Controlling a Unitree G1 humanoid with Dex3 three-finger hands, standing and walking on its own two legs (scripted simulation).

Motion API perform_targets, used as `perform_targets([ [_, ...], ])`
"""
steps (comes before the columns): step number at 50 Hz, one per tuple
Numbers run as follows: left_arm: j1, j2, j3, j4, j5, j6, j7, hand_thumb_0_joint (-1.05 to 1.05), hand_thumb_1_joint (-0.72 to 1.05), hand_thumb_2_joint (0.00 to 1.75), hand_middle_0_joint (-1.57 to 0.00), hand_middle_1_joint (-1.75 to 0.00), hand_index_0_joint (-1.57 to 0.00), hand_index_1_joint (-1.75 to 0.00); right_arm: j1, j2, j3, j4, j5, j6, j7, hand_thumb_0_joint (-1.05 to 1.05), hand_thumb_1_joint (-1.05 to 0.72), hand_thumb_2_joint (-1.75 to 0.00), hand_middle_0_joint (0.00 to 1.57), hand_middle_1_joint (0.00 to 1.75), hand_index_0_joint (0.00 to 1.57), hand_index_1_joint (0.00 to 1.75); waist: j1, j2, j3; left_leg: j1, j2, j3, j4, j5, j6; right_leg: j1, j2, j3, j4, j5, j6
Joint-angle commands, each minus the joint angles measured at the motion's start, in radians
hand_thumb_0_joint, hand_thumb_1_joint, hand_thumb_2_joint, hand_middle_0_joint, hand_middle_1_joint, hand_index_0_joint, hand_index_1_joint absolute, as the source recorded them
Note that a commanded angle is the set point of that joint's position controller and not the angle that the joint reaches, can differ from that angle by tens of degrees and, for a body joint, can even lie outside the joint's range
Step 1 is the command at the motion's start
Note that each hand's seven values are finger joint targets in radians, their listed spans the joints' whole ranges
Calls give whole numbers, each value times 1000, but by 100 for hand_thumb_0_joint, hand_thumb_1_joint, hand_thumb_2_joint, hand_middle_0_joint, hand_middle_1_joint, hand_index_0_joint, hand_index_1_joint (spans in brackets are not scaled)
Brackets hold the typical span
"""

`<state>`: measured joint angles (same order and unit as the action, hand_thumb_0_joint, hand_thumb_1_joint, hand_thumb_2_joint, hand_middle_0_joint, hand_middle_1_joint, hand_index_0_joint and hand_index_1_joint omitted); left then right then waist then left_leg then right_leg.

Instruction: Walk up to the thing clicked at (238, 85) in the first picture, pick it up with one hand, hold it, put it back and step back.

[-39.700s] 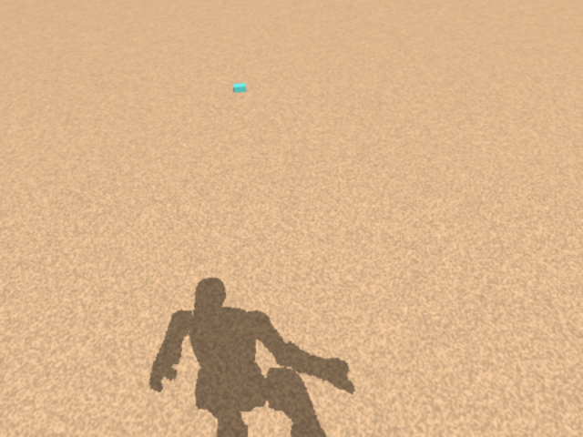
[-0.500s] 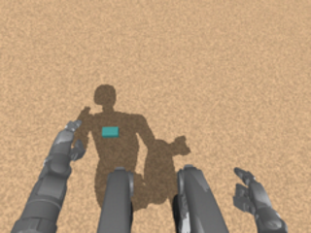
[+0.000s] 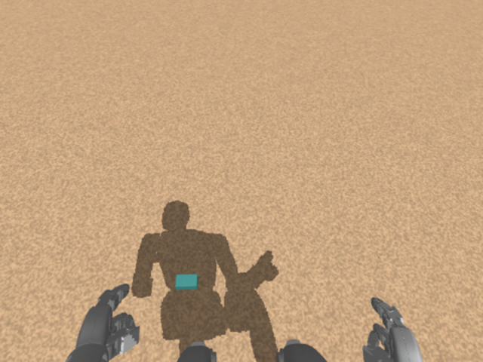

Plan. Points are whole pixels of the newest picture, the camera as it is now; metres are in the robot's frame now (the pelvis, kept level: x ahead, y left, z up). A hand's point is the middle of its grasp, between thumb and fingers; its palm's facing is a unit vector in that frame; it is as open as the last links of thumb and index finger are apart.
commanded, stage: home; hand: left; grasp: from above
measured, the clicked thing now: (187, 282) +0.47 +0.19 -0.67
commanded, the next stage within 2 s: none
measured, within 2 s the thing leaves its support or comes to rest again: neither
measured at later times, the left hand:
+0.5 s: hand (123, 350) +0.17 +0.18 -0.03, palm faces +0.06 -0.98 -0.20, open 7.4 cm
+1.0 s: hand (129, 347) +0.17 +0.17 -0.03, palm faces +0.04 -0.98 -0.21, open 7.4 cm
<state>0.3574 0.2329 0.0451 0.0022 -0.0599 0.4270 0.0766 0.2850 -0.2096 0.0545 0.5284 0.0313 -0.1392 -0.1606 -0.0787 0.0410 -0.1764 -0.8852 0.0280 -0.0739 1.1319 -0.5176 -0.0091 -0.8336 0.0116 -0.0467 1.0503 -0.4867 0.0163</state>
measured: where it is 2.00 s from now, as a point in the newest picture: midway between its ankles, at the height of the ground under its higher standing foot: outside the picture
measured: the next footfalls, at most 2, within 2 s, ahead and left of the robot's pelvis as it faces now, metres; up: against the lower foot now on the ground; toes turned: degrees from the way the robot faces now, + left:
none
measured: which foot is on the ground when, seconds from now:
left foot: down 0.00-1.00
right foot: down 0.00-1.00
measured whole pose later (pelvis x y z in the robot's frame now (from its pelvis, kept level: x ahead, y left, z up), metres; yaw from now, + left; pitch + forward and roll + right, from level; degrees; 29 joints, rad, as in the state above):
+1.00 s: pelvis +0.02 -0.01 +0.02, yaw +1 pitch +10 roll -3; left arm 0.51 0.23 0.03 -0.13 -0.05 0.45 0.02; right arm 0.30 -0.23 0.03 0.54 0.01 -0.23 -0.18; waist -0.04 0.05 -0.16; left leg -0.69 0.02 -0.07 1.01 -0.50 -0.01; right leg -0.65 0.01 -0.04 0.94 -0.47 0.01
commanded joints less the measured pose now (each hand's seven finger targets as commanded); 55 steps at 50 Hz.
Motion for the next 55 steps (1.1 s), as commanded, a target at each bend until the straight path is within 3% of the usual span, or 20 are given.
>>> perform_targets([
  [1, 82, 87, 48, -263, 0, -31, 4, 0, 90, 90, -20, -30, -20, -30, -43, -115, -57, -168, -4, -75, -28, 0, -90, -90, 20, 30, 20, 30, 25, 40, -155, 256, -26, 22, -236, 285, 20, 203, 22, -18, -207, 247, -27],
  [4, 117, 79, 33, -306, 3, -22, -9, 0, 90, 90, -20, -30, -20, -30, -42, -115, -60, -174, -9, -89, -33, 0, -90, -90, 20, 30, 20, 30, 19, 21, -111, 274, -26, 18, -262, 300, 22, 220, 22, -25, -235, 258, -25],
  [8, 129, 81, 29, -325, 6, -17, -29, 0, 90, 90, -20, -30, -20, -30, -56, -124, -64, -180, -15, -107, -36, 0, -90, -90, 20, 30, 20, 30, 19, 8, -48, 284, -25, 17, -298, 246, 25, 217, 23, -35, -262, 207, -20],
  [12, 122, 81, 33, -311, 10, -13, -44, 0, 90, 90, -20, -30, -20, -30, -56, -131, -68, -172, -21, -125, -33, 0, -90, -90, 20, 30, 20, 30, 18, 2, -34, 294, -25, 13, -305, 248, 22, 219, 23, -35, -261, 200, -22],
  [20, 102, 100, 42, -336, 19, -23, -51, 0, 90, 90, -20, -30, -20, -30, -58, -138, -74, -162, -27, -142, -25, 0, -90, -90, 20, 30, 20, 30, 33, 42, -73, 320, -29, 13, -299, 304, 14, 245, 17, -27, -244, 245, -25],
  [27, 125, 91, 38, -314, 21, -18, -46, 0, 90, 90, -20, -30, -20, -30, -71, -133, -69, -166, -25, -146, -26, 0, -90, -90, 20, 30, 20, 30, 44, 28, -43, 301, -31, 17, -310, 232, 19, 234, 17, -29, -262, 192, -20],
  [34, 134, 87, 38, -307, 14, -23, -47, 0, 90, 90, -20, -30, -20, -30, -67, -135, -72, -162, -25, -149, -26, 0, -90, -90, 20, 30, 20, 30, 35, 8, -79, 306, -28, 16, -292, 277, 20, 248, 18, -26, -251, 230, -19],
  [39, 109, 102, 55, -334, 11, -31, -46, 0, 90, 90, -20, -30, -20, -30, -64, -140, -77, -159, -25, -150, -28, 0, -90, -90, 20, 30, 20, 30, 38, 2, -61, 293, -30, 29, -290, 224, 24, 240, 15, -19, -266, 189, -17],
  [45, 135, 90, 45, -305, 14, -23, -47, 0, 90, 90, -20, -30, -20, -30, -65, -133, -73, -160, -24, -152, -30, 0, -90, -90, 20, 30, 20, 30, 40, -5, -45, 279, -33, 34, -287, 209, 25, 230, 13, -16, -271, 179, -14],
  [46, 126, 108, 58, -323, 12, -25, -49, 0, 90, 90, -20, -30, -20, -30, -60, -141, -78, -156, -24, -152, -30, 0, -90, -90, 20, 30, 20, 30, 38, 7, -57, 290, -30, 30, -291, 215, 24, 235, 13, -16, -263, 181, -17],
  [49, 147, 90, 42, -304, 13, -20, -48, 0, 90, 90, -20, -30, -20, -30, -60, -134, -74, -158, -22, -150, -31, 0, -90, -90, 20, 30, 20, 30, 39, -3, -70, 299, -30, 34, -273, 279, 24, 243, 13, -16, -258, 240, -15],
  [55, 116, 107, 48, -330, 16, -23, -48, 0, 90, 90, -20, -30, -20, -30, -58, -135, -78, -152, -24, -147, -31, 0, -90, -90, 20, 30, 20, 30, 39, 13, -61, 297, -28, 29, -283, 265, 21, 234, 13, -16, -254, 224, -16],
])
